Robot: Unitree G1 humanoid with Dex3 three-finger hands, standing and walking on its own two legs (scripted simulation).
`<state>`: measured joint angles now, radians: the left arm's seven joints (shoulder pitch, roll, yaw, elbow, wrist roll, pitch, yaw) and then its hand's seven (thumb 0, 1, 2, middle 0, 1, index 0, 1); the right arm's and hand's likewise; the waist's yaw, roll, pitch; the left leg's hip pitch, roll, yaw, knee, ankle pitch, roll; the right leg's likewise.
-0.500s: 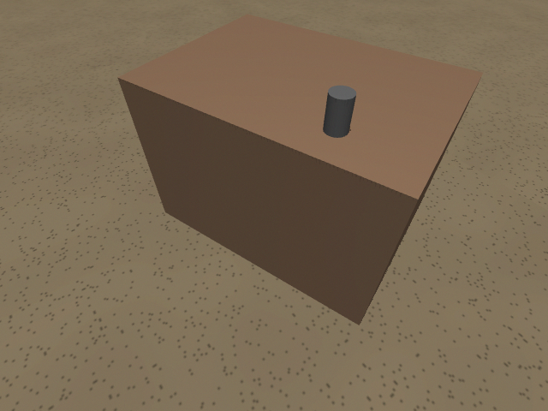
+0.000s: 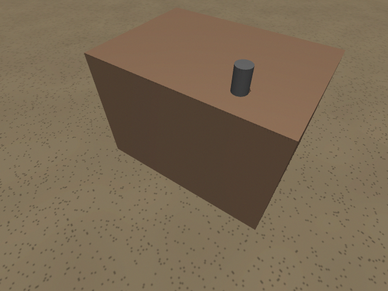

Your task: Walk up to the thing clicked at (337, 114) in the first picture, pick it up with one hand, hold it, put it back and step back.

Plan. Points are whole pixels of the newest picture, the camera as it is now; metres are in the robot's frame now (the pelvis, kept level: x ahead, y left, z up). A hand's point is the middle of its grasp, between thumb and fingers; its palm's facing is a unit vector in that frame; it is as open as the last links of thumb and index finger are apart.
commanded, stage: stand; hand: left
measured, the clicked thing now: (241, 78) +0.85 -0.16 -0.02
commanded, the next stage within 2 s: walk up in 0.62 s
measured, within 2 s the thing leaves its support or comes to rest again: neither
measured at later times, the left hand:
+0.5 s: hand out of the picture +0.08 +0.25 -0.16, palm faces -0.01 -0.94 -0.34, open 7.3 cm
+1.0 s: hand out of the picture +0.16 +0.22 -0.15, palm faces -0.18 -0.88 -0.45, open 7.3 cm
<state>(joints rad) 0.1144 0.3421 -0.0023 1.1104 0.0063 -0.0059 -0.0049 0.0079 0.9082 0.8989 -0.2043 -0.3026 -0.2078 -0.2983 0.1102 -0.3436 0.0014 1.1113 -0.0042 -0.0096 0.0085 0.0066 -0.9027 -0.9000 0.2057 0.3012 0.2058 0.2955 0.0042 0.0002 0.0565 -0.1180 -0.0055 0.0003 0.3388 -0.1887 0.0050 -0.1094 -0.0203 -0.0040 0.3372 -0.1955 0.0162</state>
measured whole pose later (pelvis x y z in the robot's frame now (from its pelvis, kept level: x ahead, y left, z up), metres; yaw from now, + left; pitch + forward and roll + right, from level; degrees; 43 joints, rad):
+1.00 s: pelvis +0.07 -0.06 -0.03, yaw -13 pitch -4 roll +0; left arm 0.32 0.40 0.09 0.91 0.02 -0.04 -0.05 0.01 0.91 0.90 -0.20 -0.30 -0.21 -0.30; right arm 0.21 -0.46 -0.10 0.92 -0.03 0.02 0.05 0.01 -0.90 -0.90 0.20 0.30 0.20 0.30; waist 0.02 0.08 0.11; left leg -0.29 0.07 0.01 1.05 -0.52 0.02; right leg -0.33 -0.01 -0.04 0.70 -0.30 -0.03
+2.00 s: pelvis +0.33 -0.03 -0.05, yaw -33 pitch -2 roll +2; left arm 0.16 0.38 0.02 0.75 0.02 0.02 -0.01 0.01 0.90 0.90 -0.21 -0.30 -0.21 -0.30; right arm 0.21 -0.39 -0.03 0.82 0.00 -0.02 -0.01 0.01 -0.90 -0.90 0.21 0.30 0.21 0.30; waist 0.00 -0.03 0.13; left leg -0.35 0.01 0.04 0.78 -0.42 0.00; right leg -0.50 0.01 0.07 0.83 -0.30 -0.01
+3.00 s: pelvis +0.32 -0.03 -0.01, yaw -37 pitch -3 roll +0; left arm 0.05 0.35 0.01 1.13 -0.01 -0.01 -0.01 0.01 0.91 0.90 -0.20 -0.30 -0.21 -0.30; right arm 0.11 -0.37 -0.01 1.12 0.00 -0.02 0.01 0.01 -0.90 -0.90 0.21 0.30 0.21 0.30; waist 0.00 0.00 0.05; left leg -0.14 0.04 0.03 0.41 -0.22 -0.03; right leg -0.17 -0.02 0.06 0.44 -0.22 0.02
